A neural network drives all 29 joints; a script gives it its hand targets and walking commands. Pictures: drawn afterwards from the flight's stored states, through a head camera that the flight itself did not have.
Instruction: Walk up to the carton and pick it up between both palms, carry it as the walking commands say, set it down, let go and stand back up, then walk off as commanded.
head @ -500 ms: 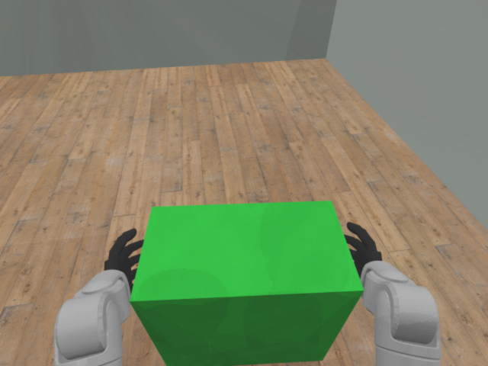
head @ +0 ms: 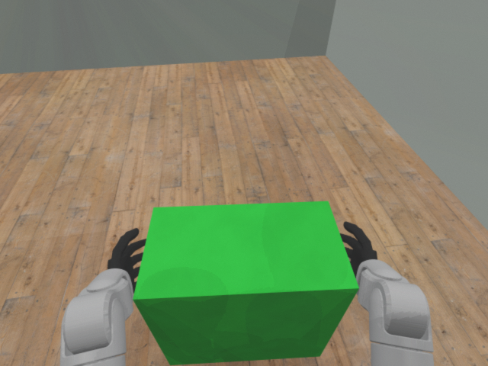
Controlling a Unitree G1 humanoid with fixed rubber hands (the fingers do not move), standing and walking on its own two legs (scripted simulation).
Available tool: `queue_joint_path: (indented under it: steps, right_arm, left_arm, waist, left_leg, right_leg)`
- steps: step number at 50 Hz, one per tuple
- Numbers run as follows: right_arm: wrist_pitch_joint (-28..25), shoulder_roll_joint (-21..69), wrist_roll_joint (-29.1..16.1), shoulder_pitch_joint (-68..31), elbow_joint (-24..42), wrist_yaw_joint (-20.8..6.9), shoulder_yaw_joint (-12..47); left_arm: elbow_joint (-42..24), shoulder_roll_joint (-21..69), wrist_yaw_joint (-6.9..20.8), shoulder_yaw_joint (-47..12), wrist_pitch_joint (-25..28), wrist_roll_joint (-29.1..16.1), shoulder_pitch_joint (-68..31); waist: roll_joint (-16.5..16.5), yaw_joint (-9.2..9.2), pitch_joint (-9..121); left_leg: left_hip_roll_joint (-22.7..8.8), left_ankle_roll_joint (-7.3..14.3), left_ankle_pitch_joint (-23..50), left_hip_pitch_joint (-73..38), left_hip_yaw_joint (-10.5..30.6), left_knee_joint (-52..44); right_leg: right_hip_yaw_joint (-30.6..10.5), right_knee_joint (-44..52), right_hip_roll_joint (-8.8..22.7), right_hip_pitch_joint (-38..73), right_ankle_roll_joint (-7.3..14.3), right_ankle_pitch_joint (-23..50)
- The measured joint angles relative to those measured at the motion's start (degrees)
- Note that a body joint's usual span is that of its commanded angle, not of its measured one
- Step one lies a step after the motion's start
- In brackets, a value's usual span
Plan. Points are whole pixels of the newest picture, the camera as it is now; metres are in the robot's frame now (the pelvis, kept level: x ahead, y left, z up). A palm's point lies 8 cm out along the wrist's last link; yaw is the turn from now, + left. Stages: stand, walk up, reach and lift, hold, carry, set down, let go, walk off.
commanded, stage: carry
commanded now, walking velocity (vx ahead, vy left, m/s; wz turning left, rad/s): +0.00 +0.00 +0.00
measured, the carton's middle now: (244, 288) +0.26 +0.00 +0.00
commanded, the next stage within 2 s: none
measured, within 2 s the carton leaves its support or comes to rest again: neither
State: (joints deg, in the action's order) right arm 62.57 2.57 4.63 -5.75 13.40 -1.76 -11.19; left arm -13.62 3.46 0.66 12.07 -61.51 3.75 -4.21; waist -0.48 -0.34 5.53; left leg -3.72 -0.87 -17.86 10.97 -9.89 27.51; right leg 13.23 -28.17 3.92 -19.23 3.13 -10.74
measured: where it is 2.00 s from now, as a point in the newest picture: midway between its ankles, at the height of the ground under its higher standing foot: outside the picture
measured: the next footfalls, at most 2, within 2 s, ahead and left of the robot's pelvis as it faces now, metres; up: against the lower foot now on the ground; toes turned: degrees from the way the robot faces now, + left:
none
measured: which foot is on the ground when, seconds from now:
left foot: down 0.00-1.00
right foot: down 0.00-1.00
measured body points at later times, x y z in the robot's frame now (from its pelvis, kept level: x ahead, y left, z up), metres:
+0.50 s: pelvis -0.01 -0.01 +0.00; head -0.03 -0.01 +0.45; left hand +0.26 +0.18 +0.06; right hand +0.26 -0.19 +0.06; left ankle -0.04 +0.12 -0.74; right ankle +0.05 -0.09 -0.74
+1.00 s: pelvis -0.02 -0.01 +0.00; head -0.04 -0.01 +0.45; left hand +0.25 +0.18 +0.06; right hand +0.25 -0.19 +0.06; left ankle -0.04 +0.12 -0.74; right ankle +0.05 -0.09 -0.74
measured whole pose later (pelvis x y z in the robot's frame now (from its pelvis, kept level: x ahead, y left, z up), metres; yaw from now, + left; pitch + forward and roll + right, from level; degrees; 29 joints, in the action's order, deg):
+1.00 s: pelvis -0.02 -0.01 +0.00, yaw +1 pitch +3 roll +1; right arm 59.6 2.3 4.6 -5.1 11.7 -1.7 -10.9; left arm -11.4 3.1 0.7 11.6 -58.9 3.8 -4.3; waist -0.3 -0.5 7.2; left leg -4.3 -1.3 -16.6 14.6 -8.8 28.6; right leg 13.9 -27.1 3.5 -21.6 3.9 -8.8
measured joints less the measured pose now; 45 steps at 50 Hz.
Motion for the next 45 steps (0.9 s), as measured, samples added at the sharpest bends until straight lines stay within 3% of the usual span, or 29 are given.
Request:
queue_joint_path:
  steps: [45]
  right_arm:
    - [-2.9,-0.3,0.0,0.6,-1.8,0.0,0.3]
  left_arm:
    - [2.2,-0.3,0.1,-0.5,2.6,0.1,-0.1]
  waist:
    - [0.2,-0.12,1.6]
  left_leg:
    - [-0.6,-0.4,1.3,3.4,1.0,1.0]
  right_leg:
    - [0.6,1.1,-0.5,-2.2,0.8,1.9]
